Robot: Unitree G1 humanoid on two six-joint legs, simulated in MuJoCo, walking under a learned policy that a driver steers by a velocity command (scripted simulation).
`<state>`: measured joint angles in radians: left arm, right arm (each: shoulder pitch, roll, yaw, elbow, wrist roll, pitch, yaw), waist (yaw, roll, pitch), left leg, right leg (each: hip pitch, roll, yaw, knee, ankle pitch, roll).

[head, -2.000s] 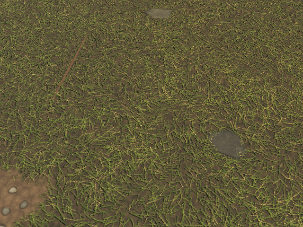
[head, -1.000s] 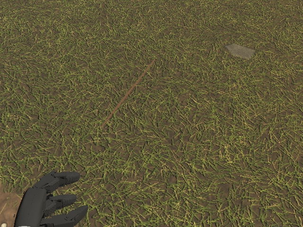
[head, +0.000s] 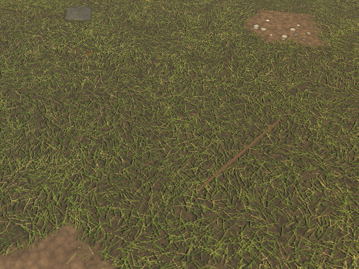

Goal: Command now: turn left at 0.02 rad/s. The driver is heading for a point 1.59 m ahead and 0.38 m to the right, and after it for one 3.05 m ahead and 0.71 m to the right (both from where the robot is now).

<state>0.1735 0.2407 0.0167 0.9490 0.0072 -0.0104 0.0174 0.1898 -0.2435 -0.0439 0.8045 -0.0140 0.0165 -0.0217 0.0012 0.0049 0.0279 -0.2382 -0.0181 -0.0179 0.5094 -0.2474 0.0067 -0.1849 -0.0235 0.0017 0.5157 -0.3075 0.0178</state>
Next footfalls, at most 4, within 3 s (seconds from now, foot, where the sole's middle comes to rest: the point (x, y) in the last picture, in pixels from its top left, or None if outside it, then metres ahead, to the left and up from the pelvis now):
2.64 right None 0.47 -0.11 -0.77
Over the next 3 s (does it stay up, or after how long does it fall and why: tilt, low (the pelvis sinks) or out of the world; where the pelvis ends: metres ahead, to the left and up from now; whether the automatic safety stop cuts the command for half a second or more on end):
stays up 0.48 -0.02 0.01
